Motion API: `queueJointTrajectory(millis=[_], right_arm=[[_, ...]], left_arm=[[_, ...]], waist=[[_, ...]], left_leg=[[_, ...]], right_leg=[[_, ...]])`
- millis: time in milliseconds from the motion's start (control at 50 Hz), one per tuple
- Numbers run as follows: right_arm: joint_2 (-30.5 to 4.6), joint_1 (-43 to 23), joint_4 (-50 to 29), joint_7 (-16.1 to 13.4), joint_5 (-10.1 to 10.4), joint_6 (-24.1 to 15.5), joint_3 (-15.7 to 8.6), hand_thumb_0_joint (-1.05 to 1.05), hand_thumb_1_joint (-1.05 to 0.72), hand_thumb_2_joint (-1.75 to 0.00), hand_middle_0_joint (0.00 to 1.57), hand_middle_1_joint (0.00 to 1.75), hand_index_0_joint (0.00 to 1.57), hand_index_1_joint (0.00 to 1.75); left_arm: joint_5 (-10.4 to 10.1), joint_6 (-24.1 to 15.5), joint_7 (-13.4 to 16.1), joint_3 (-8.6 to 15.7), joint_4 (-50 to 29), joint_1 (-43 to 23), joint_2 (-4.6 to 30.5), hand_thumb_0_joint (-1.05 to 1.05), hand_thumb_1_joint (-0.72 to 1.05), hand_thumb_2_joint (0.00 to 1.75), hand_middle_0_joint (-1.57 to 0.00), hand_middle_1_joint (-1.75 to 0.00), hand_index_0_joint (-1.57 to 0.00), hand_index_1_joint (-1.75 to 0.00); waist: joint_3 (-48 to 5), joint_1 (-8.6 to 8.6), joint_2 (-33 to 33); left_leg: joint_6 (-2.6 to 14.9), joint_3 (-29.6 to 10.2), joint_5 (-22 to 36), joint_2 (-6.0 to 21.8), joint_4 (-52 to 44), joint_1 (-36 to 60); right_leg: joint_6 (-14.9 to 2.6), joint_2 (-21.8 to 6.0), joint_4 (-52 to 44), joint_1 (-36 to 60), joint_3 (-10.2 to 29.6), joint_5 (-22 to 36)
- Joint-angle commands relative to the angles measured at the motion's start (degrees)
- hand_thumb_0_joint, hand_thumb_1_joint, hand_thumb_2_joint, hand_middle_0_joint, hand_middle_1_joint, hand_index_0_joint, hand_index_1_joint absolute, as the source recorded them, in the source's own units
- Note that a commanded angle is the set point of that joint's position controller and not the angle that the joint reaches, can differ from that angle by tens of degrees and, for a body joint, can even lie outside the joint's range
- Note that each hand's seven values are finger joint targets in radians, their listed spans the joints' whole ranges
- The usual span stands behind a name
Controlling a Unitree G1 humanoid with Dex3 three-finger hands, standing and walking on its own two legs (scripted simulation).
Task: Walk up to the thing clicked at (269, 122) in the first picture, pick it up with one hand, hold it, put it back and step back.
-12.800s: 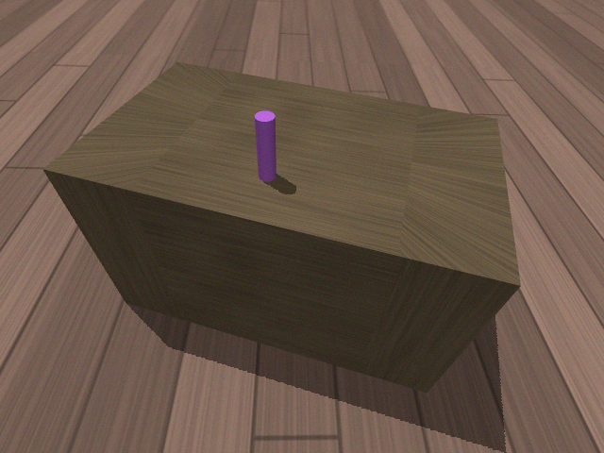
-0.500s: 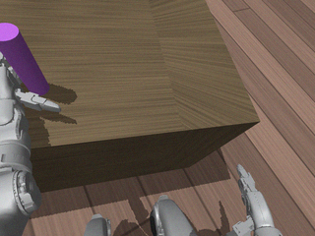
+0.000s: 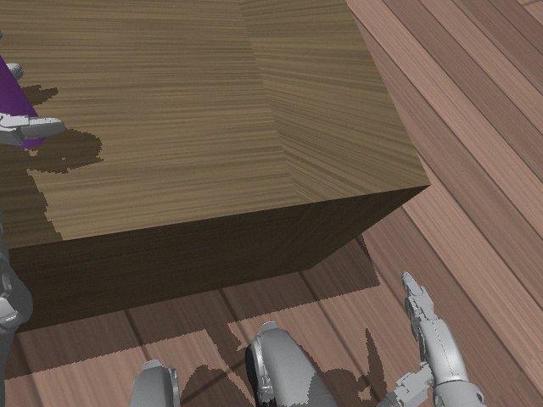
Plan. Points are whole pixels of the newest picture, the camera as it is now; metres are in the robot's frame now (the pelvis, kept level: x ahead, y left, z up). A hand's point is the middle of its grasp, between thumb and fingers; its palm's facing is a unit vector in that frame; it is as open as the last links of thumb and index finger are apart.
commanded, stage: close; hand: left
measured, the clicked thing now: out of the picture +0.55 +0.22 +0.08
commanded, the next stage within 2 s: settle in 0.22 s
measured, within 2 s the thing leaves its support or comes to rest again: leaves its support in 0.46 s
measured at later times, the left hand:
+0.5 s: hand (3, 114) +0.53 +0.22 +0.05, palm faces +0.18 -0.98 -0.01, open 6.0 cm
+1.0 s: hand out of the picture +0.53 +0.21 +0.09, palm faces +0.16 -0.99 -0.01, open 6.0 cm
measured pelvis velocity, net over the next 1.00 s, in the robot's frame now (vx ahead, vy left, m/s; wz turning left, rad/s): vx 0.01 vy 0.00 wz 0.01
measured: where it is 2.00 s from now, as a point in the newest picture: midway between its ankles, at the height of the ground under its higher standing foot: outside the picture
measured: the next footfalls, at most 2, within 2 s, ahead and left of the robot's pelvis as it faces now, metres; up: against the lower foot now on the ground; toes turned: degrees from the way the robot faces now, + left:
none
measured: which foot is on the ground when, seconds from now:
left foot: down 0.00-1.00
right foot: down 0.00-1.00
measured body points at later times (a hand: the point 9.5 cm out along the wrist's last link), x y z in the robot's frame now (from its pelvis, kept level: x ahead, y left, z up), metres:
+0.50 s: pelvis +0.02 +0.00 +0.01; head +0.17 +0.04 +0.43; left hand +0.52 +0.27 +0.05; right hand +0.18 -0.25 +0.01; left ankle +0.00 +0.13 -0.62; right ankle +0.07 -0.15 -0.62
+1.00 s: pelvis +0.01 +0.00 +0.03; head +0.14 +0.03 +0.46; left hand +0.51 +0.26 +0.10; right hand +0.17 -0.26 +0.02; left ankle +0.00 +0.13 -0.62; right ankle +0.07 -0.15 -0.62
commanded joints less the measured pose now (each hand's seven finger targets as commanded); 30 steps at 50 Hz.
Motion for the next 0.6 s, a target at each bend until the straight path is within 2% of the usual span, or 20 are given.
queueJointTrajectory(millis=[0, 20, 40, 80, 100, 120, 180, 220, 260, 300, 320, 340, 380, 400, 440, 460, 480, 500, 520, 580], right_arm=[[-9.07, 2.92, -11.25, -1.09, 0.54, -3.46, -6.19, 0.0, 0.52, -0.05, 0.05, 0.05, 0.05, 0.05], [-9.13, 2.82, -10.61, -1.16, 0.64, -3.28, -6.11, 0.0, 0.52, -0.05, 0.05, 0.05, 0.05, 0.05], [-8.67, 3.36, -9.99, -1.17, 0.68, -3.34, -6.02, 0.0, 0.53, -0.05, 0.05, 0.05, 0.05, 0.05], [-9.84, 3.15, -10.75, -1.14, 0.71, -3.38, -6.96, 0.0, 0.53, -0.05, 0.05, 0.05, 0.05, 0.05], [-10.16, 3.68, -9.83, -1.21, 0.58, -3.32, -7.77, 0.0, 0.53, -0.05, 0.05, 0.05, 0.05, 0.05], [-10.19, 4.93, -7.82, -1.23, 0.59, -3.04, -8.02, 0.0, 0.53, -0.04, 0.05, 0.05, 0.05, 0.05], [-9.6, 4.22, -7.68, -0.94, 0.74, -3.16, -7.68, 0.0, 0.54, -0.04, 0.05, 0.05, 0.05, 0.05], [-9.04, 3.9, -7.66, -0.9, 0.88, -3.07, -7.47, 0.0, 0.54, -0.04, 0.05, 0.05, 0.05, 0.05], [-8.37, 4.1, -7.42, -0.86, 1.17, -2.99, -7.14, 0.0, 0.53, -0.04, 0.05, 0.05, 0.05, 0.05], [-7.48, 4.36, -7.13, -0.59, 1.16, -2.81, -5.58, 0.0, 0.54, -0.05, 0.05, 0.05, 0.05, 0.05], [-6.88, 4.02, -6.15, -0.47, 1.14, -2.69, -5.19, 0.0, 0.54, -0.05, 0.05, 0.05, 0.05, 0.05], [-7.79, 4.2, -7.29, -0.53, 1.13, -2.69, -6.23, 0.0, 0.54, -0.05, 0.05, 0.05, 0.05, 0.05], [-7.3, 5.19, -6.07, -0.74, 1.0, -2.7, -6.17, 0.0, 0.55, -0.05, 0.05, 0.05, 0.05, 0.05], [-7.02, 5.07, -5.85, -0.75, 0.96, -2.67, -5.57, 0.0, 0.54, -0.05, 0.05, 0.05, 0.05, 0.05], [-8.14, 4.34, -7.1, -1.06, 1.05, -2.86, -7.04, 0.0, 0.54, -0.05, 0.05, 0.05, 0.05, 0.05], [-7.75, 4.8, -6.49, -1.01, 1.11, -2.86, -6.48, 0.0, 0.55, -0.05, 0.05, 0.05, 0.05, 0.05], [-6.56, 5.69, -6.26, -0.87, 0.94, -2.71, -5.2, 0.0, 0.54, -0.05, 0.05, 0.05, 0.05, 0.05], [-7.57, 5.04, -6.77, -0.97, 1.02, -2.56, -6.03, 0.0, 0.55, -0.05, 0.05, 0.05, 0.05, 0.05], [-7.67, 5.43, -5.56, -0.96, 1.04, -2.32, -6.21, 0.0, 0.55, -0.05, 0.05, 0.05, 0.05, 0.05], [-7.68, 4.35, -5.96, -0.81, 1.11, -1.96, -6.17, 0.0, 0.55, -0.05, 0.05, 0.05, 0.05, 0.05]], left_arm=[[-0.78, -3.71, -1.13, -1.43, -12.81, -22.95, 11.28, 0.0, -0.18, 0.64, -0.98, -0.87, -1.0, -0.86], [-0.46, -3.49, -0.77, -0.64, -13.08, -21.74, 13.03, 0.0, -0.13, 0.68, -1.03, -0.91, -1.05, -0.9], [-0.64, -3.2, -0.84, -1.64, -11.89, -20.12, 11.05, 0.0, -0.09, 0.72, -1.06, -0.95, -1.08, -0.94], [-0.93, -3.18, -0.32, -1.43, -15.44, -20.54, 11.13, 0.0, 0.0, 0.79, -1.13, -1.03, -1.15, -1.01], [-1.04, -3.12, -0.33, -1.72, -16.84, -20.22, 10.51, 0.0, 0.03, 0.82, -1.17, -1.06, -1.19, -1.05], [-1.28, -2.9, -0.07, -1.26, -16.77, -19.17, 10.63, 0.0, 0.07, 0.84, -1.19, -1.09, -1.22, -1.07], [-2.05, -2.99, 0.99, -1.27, -20.3, -16.68, 8.57, 0.0, 0.22, 0.9, -1.25, -1.14, -1.27, -1.12], [-2.26, -3.38, 1.42, -1.49, -22.76, -17.1, 8.17, 0.0, 0.26, 0.94, -1.31, -1.19, -1.33, -1.18], [-2.2, -3.11, 1.62, -1.4, -21.2, -13.72, 7.23, 0.0, 0.29, 1.0, -1.37, -1.26, -1.38, -1.24], [-2.53, -3.52, 1.72, -0.06, -21.52, -12.06, 8.13, 0.0, 0.4, 1.16, -1.42, -1.38, -1.43, -1.38], [-2.64, -3.82, 1.54, -0.23, -21.27, -12.74, 7.73, 0.0, 0.48, 1.24, -1.37, -1.39, -1.37, -1.4], [-2.7, -4.22, 1.39, -0.37, -23.73, -14.37, 8.02, 0.0, 0.53, 1.3, -1.36, -1.39, -1.36, -1.41], [-2.95, -4.51, 0.91, -1.77, -25.64, -17.45, 6.58, 0.0, 0.61, 1.34, -1.38, -1.42, -1.37, -1.43], [-2.74, -4.51, 0.8, -1.48, -25.62, -17.58, 7.56, 0.0, 0.63, 1.36, -1.38, -1.42, -1.37, -1.44], [-3.21, -4.44, 0.34, -2.11, -26.92, -18.42, 7.08, 0.0, 0.64, 1.38, -1.38, -1.44, -1.38, -1.45], [-3.28, -4.23, 0.17, -2.23, -27.43, -18.68, 7.53, 0.0, 0.66, 1.39, -1.39, -1.44, -1.39, -1.46], [-3.3, -3.92, -0.05, -3.09, -28.15, -19.23, 6.22, 0.0, 0.65, 1.39, -1.4, -1.45, -1.39, -1.46], [-3.01, -3.51, -0.14, -2.66, -27.27, -18.5, 7.37, 0.0, 0.63, 1.35, -1.4, -1.43, -1.4, -1.44], [-2.54, -2.81, -0.09, -3.03, -25.21, -16.85, 7.37, 0.0, 0.58, 1.35, -1.42, -1.46, -1.42, -1.47], [-2.78, -1.33, 0.18, -2.91, -23.87, -16.36, 6.58, 0.0, 0.53, 1.35, -1.42, -1.46, -1.42, -1.47]], waist=[[-37.38, 0.23, 13.35], [-36.41, 1.66, 13.66], [-34.89, 1.18, 14.08], [-36.9, 2.0, 15.01], [-37.83, 1.78, 16.07], [-36.73, 1.96, 16.49], [-37.2, 3.47, 16.6], [-37.3, 3.46, 16.31], [-35.06, 3.66, 13.86], [-34.61, 3.86, 13.12], [-33.41, 3.56, 13.06], [-34.61, 3.47, 12.86], [-35.85, 2.61, 14.39], [-35.53, 2.8, 14.83], [-37.71, 2.81, 14.9], [-37.45, 3.19, 15.98], [-37.9, 3.08, 16.62], [-37.5, 3.48, 16.1], [-35.04, 3.79, 16.17], [-34.1, 4.08, 15.09]], left_leg=[[1.05, 1.41, 19.95, -1.46, -9.54, 16.58], [0.81, 1.28, 18.96, -1.5, -10.13, 16.73], [0.73, 1.4, 19.1, -1.46, -10.0, 16.75], [0.4, 1.15, 21.86, -1.33, -10.06, 19.29], [0.35, 1.2, 23.99, -1.24, -9.51, 20.92], [0.23, 1.09, 25.73, -1.08, -9.33, 21.43], [-0.2, 0.5, 30.82, -0.71, -9.44, 24.37], [-0.1, 0.77, 30.78, -0.9, -9.73, 23.84], [0.29, 1.21, 29.26, -1.06, -10.05, 22.29], [0.25, 1.04, 30.48, -0.97, -10.07, 21.04], [0.27, 0.97, 29.85, -0.99, -10.06, 20.12], [0.32, 0.99, 30.27, -0.98, -10.18, 21.32], [0.2, 1.05, 31.36, -0.85, -10.09, 24.39], [0.16, 1.06, 32.03, -0.89, -10.07, 24.47], [0.14, 1.33, 32.95, -1.03, -10.06, 27.01], [-0.06, 1.28, 33.31, -1.01, -10.32, 27.87], [-0.05, 1.38, 34.1, -1.04, -10.35, 28.5], [-0.15, 1.3, 33.84, -0.99, -10.7, 28.98], [-0.24, 1.32, 32.86, -1.04, -11.3, 27.99], [-0.1, 1.23, 30.16, -0.93, -12.35, 27.14]], right_leg=[[-3.17, 1.44, -5.12, 25.02, -0.74, 15.27], [-3.28, 1.54, -5.34, 24.56, -0.93, 13.57], [-3.33, 1.57, -5.42, 23.52, -0.95, 13.55], [-3.52, 1.7, -5.27, 23.34, -1.3, 14.9], [-3.61, 1.67, -5.12, 22.93, -1.28, 16.0], [-3.65, 1.74, -5.0, 22.04, -1.53, 16.79], [-3.94, 1.84, -4.47, 21.58, -2.0, 18.86], [-3.9, 1.78, -4.65, 23.74, -1.84, 19.73], [-3.65, 1.68, -5.23, 25.39, -1.59, 20.1], [-3.65, 1.61, -4.84, 26.35, -1.6, 21.42], [-3.61, 1.59, -5.02, 25.75, -1.58, 20.94], [-3.61, 1.52, -5.17, 26.18, -1.45, 21.37], [-3.6, 1.48, -5.34, 25.25, -1.37, 21.5], [-3.59, 1.43, -5.38, 25.41, -1.34, 22.09], [-3.52, 1.34, -5.72, 26.8, -1.08, 23.49], [-3.57, 1.35, -5.77, 26.38, -1.14, 23.12], [-3.52, 1.22, -6.04, 26.87, -1.03, 23.8], [-3.57, 1.32, -6.38, 26.5, -1.16, 23.16], [-3.61, 1.27, -6.65, 25.98, -1.15, 22.23], [-3.58, 1.29, -7.77, 26.43, -1.21, 20.26]])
